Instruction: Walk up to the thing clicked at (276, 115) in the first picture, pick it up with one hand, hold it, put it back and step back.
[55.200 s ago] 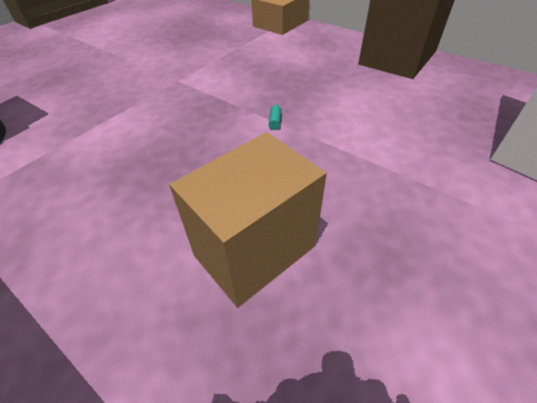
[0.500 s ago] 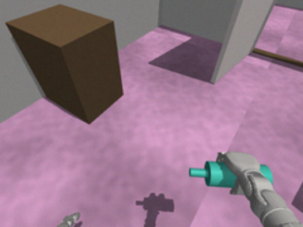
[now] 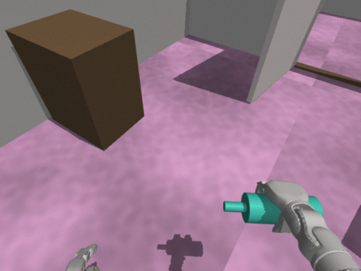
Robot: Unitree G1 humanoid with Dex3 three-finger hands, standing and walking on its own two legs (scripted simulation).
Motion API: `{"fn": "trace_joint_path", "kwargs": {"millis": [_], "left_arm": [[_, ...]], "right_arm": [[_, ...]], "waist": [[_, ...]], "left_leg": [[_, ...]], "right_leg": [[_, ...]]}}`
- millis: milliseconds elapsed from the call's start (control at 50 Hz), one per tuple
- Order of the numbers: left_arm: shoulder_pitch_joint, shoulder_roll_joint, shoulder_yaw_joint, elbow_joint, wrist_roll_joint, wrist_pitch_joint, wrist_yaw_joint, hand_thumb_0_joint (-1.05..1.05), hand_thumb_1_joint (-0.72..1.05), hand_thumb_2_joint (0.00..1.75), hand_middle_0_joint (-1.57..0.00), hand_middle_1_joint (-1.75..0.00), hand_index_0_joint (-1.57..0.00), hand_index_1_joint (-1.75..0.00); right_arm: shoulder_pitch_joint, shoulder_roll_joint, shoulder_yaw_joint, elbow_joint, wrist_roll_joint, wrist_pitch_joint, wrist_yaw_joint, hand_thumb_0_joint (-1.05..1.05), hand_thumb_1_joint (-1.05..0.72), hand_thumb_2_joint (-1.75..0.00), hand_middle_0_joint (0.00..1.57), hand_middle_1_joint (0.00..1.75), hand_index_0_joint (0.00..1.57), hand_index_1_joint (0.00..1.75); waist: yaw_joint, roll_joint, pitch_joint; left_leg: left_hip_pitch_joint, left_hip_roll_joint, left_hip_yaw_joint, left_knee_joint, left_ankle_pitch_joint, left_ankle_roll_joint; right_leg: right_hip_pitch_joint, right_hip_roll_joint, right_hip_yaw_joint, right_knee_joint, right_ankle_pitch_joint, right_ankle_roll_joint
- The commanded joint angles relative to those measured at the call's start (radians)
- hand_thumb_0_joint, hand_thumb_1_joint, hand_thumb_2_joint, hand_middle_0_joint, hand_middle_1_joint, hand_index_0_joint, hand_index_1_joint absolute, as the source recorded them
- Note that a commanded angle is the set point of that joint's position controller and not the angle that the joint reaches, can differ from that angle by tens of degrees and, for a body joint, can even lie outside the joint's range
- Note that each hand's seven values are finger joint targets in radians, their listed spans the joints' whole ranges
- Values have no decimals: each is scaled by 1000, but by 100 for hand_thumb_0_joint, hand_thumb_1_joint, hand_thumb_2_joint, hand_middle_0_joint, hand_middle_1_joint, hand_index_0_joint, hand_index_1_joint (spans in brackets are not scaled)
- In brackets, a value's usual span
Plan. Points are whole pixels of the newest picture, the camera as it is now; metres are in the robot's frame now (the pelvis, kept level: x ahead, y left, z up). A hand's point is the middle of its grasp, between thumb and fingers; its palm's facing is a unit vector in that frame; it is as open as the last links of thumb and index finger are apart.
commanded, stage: hold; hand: right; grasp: from above
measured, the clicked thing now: (268, 208) +0.30 -0.20 -0.05
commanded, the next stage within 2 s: crouch in 0.66 s
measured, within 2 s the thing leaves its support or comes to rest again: neither
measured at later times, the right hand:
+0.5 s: hand (280, 208) +0.29 -0.22 -0.04, palm faces -0.44 +0.07 -0.89, open 9.9 cm
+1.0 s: hand (276, 216) +0.28 -0.22 -0.07, palm faces -0.48 +0.07 -0.88, open 9.9 cm
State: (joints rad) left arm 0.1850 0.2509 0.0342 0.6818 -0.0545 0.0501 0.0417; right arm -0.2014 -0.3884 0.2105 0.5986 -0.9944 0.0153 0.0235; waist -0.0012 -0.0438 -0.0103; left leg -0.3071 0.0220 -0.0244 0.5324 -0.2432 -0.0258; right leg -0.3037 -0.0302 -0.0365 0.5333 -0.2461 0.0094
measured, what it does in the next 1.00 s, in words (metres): stands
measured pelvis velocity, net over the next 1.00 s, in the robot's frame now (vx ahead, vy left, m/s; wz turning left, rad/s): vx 0.00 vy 0.00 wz -0.01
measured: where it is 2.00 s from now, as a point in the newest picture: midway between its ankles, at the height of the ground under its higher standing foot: outside the picture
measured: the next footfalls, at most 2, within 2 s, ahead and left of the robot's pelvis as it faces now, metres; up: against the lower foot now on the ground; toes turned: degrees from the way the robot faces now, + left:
none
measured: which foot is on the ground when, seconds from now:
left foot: down 0.00-1.00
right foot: down 0.00-1.00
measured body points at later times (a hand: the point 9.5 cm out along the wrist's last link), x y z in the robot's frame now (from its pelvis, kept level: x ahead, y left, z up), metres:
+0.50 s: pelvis +0.01 +0.00 +0.00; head +0.01 +0.02 +0.45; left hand +0.16 +0.25 -0.11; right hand +0.31 -0.22 +0.01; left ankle +0.02 +0.14 -0.73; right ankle +0.02 -0.13 -0.73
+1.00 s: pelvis +0.00 +0.00 +0.00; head +0.02 +0.01 +0.45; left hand +0.14 +0.26 -0.11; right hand +0.30 -0.22 -0.02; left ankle +0.02 +0.14 -0.73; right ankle +0.02 -0.13 -0.73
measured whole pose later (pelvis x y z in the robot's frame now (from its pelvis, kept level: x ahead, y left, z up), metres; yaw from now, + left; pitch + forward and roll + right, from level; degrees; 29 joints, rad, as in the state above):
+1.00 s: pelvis +0.00 +0.00 +0.00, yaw -1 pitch +2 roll +0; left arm 0.18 0.25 0.04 0.69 -0.05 0.08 0.04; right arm -0.22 -0.38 0.19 0.71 -1.03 -0.03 -0.04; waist 0.02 -0.02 0.00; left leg -0.32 0.03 -0.02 0.52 -0.24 -0.02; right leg -0.32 -0.03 -0.03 0.52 -0.24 0.01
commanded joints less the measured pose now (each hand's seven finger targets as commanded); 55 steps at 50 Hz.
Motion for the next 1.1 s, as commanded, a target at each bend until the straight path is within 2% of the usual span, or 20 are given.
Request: {"fn": "trace_joint_path", "kwargs": {"millis": [0,60,100,140,240,280,320,360,440,460,520,600,640,720,740,760,860,940,980,1080], "left_arm": [[-100,127,32,-143,-3,-40,12,0,90,90,-20,-30,-20,-30],[-99,126,32,-139,-4,-40,17,0,90,90,-20,-30,-20,-30],[-102,125,29,-142,-4,-41,17,0,90,90,-20,-30,-20,-30],[-103,129,30,-140,-5,-40,20,0,90,90,-20,-30,-20,-30],[-97,126,31,-130,-5,-36,22,0,90,90,-20,-30,-20,-30],[-93,124,34,-126,-4,-35,21,0,90,90,-20,-30,-20,-30],[-87,126,36,-120,-4,-32,21,0,90,90,-20,-30,-20,-30],[-90,126,38,-122,-6,-32,20,0,90,90,-20,-30,-20,-30],[-93,130,40,-130,-5,-28,18,0,90,90,-20,-30,-20,-30],[-102,122,36,-133,-5,-28,17,0,90,90,-20,-30,-20,-30],[-98,130,40,-142,-7,-24,17,0,90,90,-20,-30,-20,-30],[-84,128,36,-135,-7,-23,20,0,90,90,-20,-30,-20,-30],[-77,131,37,-127,-4,-22,23,0,90,90,-20,-30,-20,-30],[-80,128,40,-124,-2,-24,20,0,90,90,-20,-30,-20,-30],[-75,132,43,-125,-2,-21,20,0,90,91,-20,-30,-20,-30],[-81,132,45,-127,-2,-21,18,0,87,89,-20,-30,-20,-30],[-76,129,46,-128,-2,-13,15,0,89,90,-20,-30,-20,-30],[-55,132,46,-113,7,-4,11,0,89,90,-20,-30,-20,-30],[-43,135,49,-102,14,0,8,0,89,90,-20,-30,-20,-30],[5,147,68,-60,40,-11,-10,0,89,90,-20,-30,-20,-30]], "right_arm": [[-334,-204,-98,-216,3,-9,-25,0,-65,-92,95,87,98,84],[-347,-233,-127,-248,8,-17,-24,0,-65,-95,94,90,98,86],[-334,-216,-114,-237,11,-23,-22,0,-65,-95,95,89,98,86],[-340,-249,-144,-244,4,-29,-29,0,-64,-94,96,86,99,84],[-370,-249,-140,-253,-6,-34,-42,0,-66,-96,96,89,99,86],[-355,-218,-116,-231,-9,-29,-43,0,-66,-94,94,90,98,86],[-351,-231,-131,-215,-10,-22,-50,0,-65,-94,95,88,98,85],[-387,-217,-110,-245,-3,-22,-48,0,-67,-95,95,90,99,86],[-328,-217,-118,-218,7,-15,-37,0,-67,-93,95,89,99,85],[-315,-192,-92,-194,6,-14,-28,0,-65,-95,95,88,98,85],[-319,-228,-121,-228,3,-20,-20,0,-63,-93,94,86,96,83],[-385,-227,-112,-234,-8,-34,-19,0,-64,-92,93,87,97,83],[-399,-257,-145,-212,-8,-38,-34,0,-66,-92,94,88,98,84],[-364,-217,-126,-196,-7,-34,-58,0,-67,-95,95,90,99,86],[-342,-222,-138,-194,-12,-31,-62,0,-69,-99,94,94,100,88],[-323,-207,-128,-187,-12,-29,-64,0,-61,-91,86,88,92,82],[-290,-183,-106,-119,-26,-31,-76,0,-58,-88,91,83,94,80],[-310,-171,-102,-40,-39,-60,-122,0,-61,-86,91,85,95,81],[-336,-189,-123,22,-61,-74,-166,0,-62,-88,93,83,96,80],[-486,-195,-127,113,-127,-115,-288,0,-62,-89,94,83,96,81]], "waist": [[7,29,-220],[-3,6,-251],[-3,27,-238],[0,14,-245],[0,-3,-265],[5,0,-266],[1,4,-274],[4,-14,-283],[-8,7,-251],[-5,15,-222],[-10,3,-236],[8,-6,-253],[-1,-3,-269],[-2,-5,-277],[-5,-9,-274],[-8,7,-270],[15,70,-194],[31,80,-172],[35,65,-179],[64,29,-310]], "left_leg": [[37,-38,14,-104,73,26],[49,-39,17,-102,95,29],[50,-41,21,-104,89,29],[54,-38,14,-107,92,28],[62,-39,16,-99,137,29],[55,-44,23,-92,159,32],[70,-43,24,-90,189,30],[68,-44,25,-91,193,32],[75,-44,29,-104,164,33],[68,-44,31,-109,149,33],[75,-40,25,-114,141,34],[64,-41,21,-105,161,35],[72,-43,26,-103,178,35],[76,-42,28,-100,192,34],[79,-40,26,-104,192,33],[83,-43,30,-99,193,34],[46,-33,22,-117,141,25],[-10,-32,24,-84,105,30],[-63,-31,27,-44,84,32],[-253,-27,24,150,71,32]], "right_leg": [[129,43,2,-79,106,-22],[146,42,4,-80,133,-19],[141,42,7,-82,131,-20],[148,45,1,-83,128,-21],[164,45,1,-78,174,-19],[179,38,5,-78,200,-17],[177,40,2,-75,229,-17],[192,39,1,-78,233,-15],[169,37,5,-90,209,-14],[156,36,6,-94,196,-15],[163,40,6,-99,185,-16],[182,39,4,-94,201,-17],[186,39,7,-88,225,-16],[192,40,3,-84,239,-13],[187,41,-1,-82,237,-15],[182,39,3,-84,242,-12],[125,48,-1,-81,170,-24],[76,48,4,-55,132,-21],[38,49,6,-11,114,-17],[-131,51,4,214,82,-7]]}}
